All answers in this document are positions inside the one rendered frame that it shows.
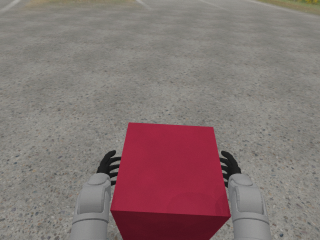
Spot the robot left hand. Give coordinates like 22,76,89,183
96,150,121,186

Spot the left robot forearm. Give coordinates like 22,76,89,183
69,173,111,240

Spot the robot right hand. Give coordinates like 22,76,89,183
219,150,241,188

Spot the right robot forearm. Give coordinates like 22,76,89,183
228,173,272,240

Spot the carton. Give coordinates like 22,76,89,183
110,122,231,240

